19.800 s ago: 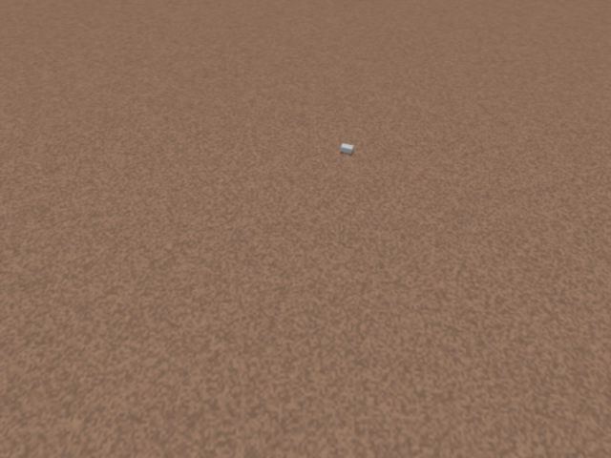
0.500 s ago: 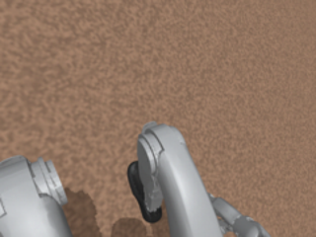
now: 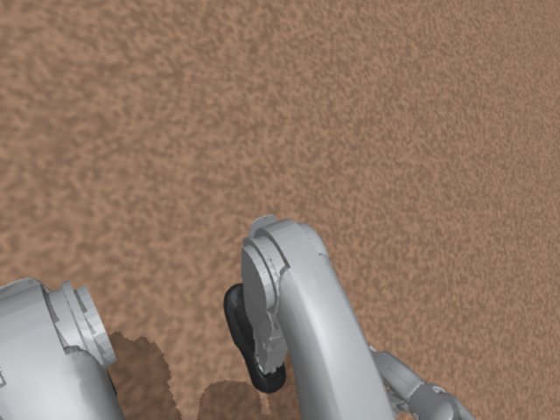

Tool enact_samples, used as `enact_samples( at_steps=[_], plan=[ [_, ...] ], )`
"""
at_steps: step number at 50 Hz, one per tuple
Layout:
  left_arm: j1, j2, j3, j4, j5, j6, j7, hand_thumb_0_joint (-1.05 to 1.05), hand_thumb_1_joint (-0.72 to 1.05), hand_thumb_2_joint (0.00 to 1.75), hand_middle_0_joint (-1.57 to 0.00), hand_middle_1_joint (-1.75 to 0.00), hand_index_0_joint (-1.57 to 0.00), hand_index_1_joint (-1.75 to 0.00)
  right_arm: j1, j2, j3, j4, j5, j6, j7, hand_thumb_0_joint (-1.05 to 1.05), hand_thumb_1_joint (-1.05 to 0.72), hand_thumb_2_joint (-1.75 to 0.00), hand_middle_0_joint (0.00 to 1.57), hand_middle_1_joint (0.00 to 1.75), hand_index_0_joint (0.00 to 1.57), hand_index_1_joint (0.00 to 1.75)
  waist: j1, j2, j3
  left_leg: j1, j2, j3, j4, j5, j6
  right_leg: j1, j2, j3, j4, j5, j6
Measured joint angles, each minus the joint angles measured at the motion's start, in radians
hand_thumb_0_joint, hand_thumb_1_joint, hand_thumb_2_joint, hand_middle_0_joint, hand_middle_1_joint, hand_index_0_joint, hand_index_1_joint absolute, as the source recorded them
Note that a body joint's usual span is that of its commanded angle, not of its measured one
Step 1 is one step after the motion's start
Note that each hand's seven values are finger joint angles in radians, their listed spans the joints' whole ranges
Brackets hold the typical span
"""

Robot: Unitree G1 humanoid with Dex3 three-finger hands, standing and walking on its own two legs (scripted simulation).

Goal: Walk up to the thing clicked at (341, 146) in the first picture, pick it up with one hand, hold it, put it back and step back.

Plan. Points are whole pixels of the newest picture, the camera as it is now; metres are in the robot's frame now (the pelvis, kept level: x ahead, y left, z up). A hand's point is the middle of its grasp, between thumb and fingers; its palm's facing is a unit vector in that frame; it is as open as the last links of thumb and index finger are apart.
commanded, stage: close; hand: left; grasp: from above
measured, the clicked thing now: out of the picture +0.42 +0.36 -0.28
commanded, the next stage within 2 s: settle in 0.66 s
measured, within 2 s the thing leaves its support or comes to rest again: leaves its support in 1.10 s
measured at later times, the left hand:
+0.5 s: hand out of the picture +0.42 +0.35 -0.24, palm faces -0.44 -0.15 -0.89, open 5.7 cm
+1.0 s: hand out of the picture +0.41 +0.35 -0.24, palm faces -0.46 -0.17 -0.87, open 4.6 cm
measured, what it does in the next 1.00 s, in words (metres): stands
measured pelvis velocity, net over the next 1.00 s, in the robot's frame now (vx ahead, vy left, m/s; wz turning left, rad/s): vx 0.00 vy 0.00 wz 0.01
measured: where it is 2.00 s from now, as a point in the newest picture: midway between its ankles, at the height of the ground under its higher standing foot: (189, 391)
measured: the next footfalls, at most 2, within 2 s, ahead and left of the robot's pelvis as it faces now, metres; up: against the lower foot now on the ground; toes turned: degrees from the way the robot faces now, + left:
none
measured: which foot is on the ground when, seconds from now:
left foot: down 0.00-1.00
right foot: down 0.00-1.00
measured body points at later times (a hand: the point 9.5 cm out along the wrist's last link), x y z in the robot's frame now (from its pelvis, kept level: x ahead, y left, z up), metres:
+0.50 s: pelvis +0.00 +0.00 +0.00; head +0.26 +0.14 +0.34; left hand +0.44 +0.35 -0.19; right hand +0.10 -0.25 -0.07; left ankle +0.06 +0.14 -0.26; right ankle +0.11 -0.13 -0.26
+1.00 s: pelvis +0.00 +0.00 +0.00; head +0.25 +0.14 +0.34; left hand +0.43 +0.36 -0.19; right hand +0.09 -0.25 -0.07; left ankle +0.06 +0.14 -0.26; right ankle +0.11 -0.13 -0.26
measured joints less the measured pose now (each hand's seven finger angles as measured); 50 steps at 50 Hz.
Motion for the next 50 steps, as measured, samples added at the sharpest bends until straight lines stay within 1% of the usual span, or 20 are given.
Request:
enact_samples(
  at_steps=[4,11,23,26,29,33,40,46,50],
  plan=[
    [0.005,0.002,0.011,-0.007,0.004,-0.004,-0.006,0.00,0.38,0.25,-0.72,-0.35,-0.82,-0.34,0.003,0.001,0.000,-0.003,0.001,0.005,-0.004,0.00,-0.90,-0.89,0.20,0.30,0.20,0.30,0.001,0.000,-0.002,0.001,0.001,0.000,0.000,-0.001,-0.001,0.000,0.000,0.000,0.001,0.000,0.001],
    [0.012,-0.003,0.015,-0.012,0.009,-0.005,-0.008,-0.01,0.45,0.19,-0.79,-0.26,-0.90,-0.27,0.007,-0.001,-0.009,-0.002,0.002,0.015,-0.011,0.00,-0.90,-0.89,0.20,0.30,0.20,0.30,0.004,0.002,-0.011,-0.003,0.000,0.002,0.001,-0.001,0.001,-0.004,0.000,0.002,0.002,-0.001,-0.001],
    [-0.006,0.003,-0.001,-0.009,0.014,-0.008,-0.007,-0.01,0.62,0.10,-0.91,-0.16,-1.04,-0.17,0.001,-0.005,-0.010,-0.005,0.002,0.014,-0.016,0.00,-0.90,-0.89,0.20,0.30,0.20,0.29,0.003,0.001,-0.010,-0.007,-0.001,0.006,0.004,-0.001,0.003,-0.006,-0.002,0.004,0.006,-0.004,-0.003],
    [-0.006,0.005,0.006,-0.014,0.017,-0.005,-0.014,-0.02,0.63,0.06,-0.93,-0.14,-1.07,-0.15,0.001,-0.004,-0.011,-0.008,0.001,0.014,-0.016,0.00,-0.90,-0.89,0.20,0.30,0.20,0.30,0.003,0.003,-0.010,-0.007,-0.002,0.005,0.004,-0.003,0.002,-0.006,-0.003,0.004,0.006,-0.006,-0.002],
    [0.001,0.004,0.013,-0.019,0.010,-0.003,-0.016,-0.03,0.64,0.03,-0.94,-0.12,-1.10,-0.13,0.003,-0.002,-0.012,-0.007,0.003,0.016,-0.017,0.00,-0.90,-0.89,0.20,0.30,0.20,0.30,0.004,0.005,-0.012,-0.007,-0.002,0.004,0.003,-0.004,0.000,-0.007,-0.003,0.002,0.005,-0.007,-0.003],
    [0.005,0.002,0.012,-0.025,0.006,-0.003,-0.023,-0.04,0.65,0.01,-0.96,-0.09,-1.14,-0.11,0.005,0.000,-0.015,-0.006,0.001,0.020,-0.016,0.00,-0.90,-0.89,0.20,0.30,0.20,0.30,0.006,0.007,-0.012,-0.006,-0.004,0.005,0.001,-0.005,-0.002,-0.006,-0.005,0.003,0.005,-0.009,-0.003],
    [0.004,0.006,0.001,-0.018,-0.002,-0.005,-0.024,-0.06,0.66,0.00,-0.97,-0.05,-1.20,-0.08,0.001,0.002,-0.009,-0.005,-0.002,0.027,-0.017,0.00,-0.90,-0.89,0.20,0.30,0.20,0.29,0.005,0.005,-0.009,-0.004,-0.004,0.004,0.001,-0.002,-0.002,-0.005,-0.005,0.003,0.005,-0.005,0.000],
    [0.013,0.002,0.013,-0.031,-0.003,-0.007,-0.041,-0.07,0.66,0.00,-0.99,-0.03,-1.24,-0.07,0.008,0.004,-0.006,-0.005,-0.002,0.035,-0.022,0.00,-0.91,-0.90,0.20,0.30,0.20,0.30,0.008,0.008,-0.011,-0.005,-0.005,0.003,0.000,0.000,-0.004,-0.005,-0.006,0.001,0.005,-0.004,-0.004],
    [0.025,-0.004,0.026,-0.053,0.006,-0.009,-0.057,-0.09,0.65,0.00,-1.02,-0.02,-1.25,-0.05,0.017,0.005,-0.014,-0.005,0.001,0.036,-0.023,0.00,-0.92,-0.90,0.20,0.30,0.20,0.30,0.013,0.010,-0.017,-0.007,-0.008,0.003,-0.001,0.002,-0.005,-0.007,-0.009,0.001,0.005,-0.005,-0.008]
  ],
)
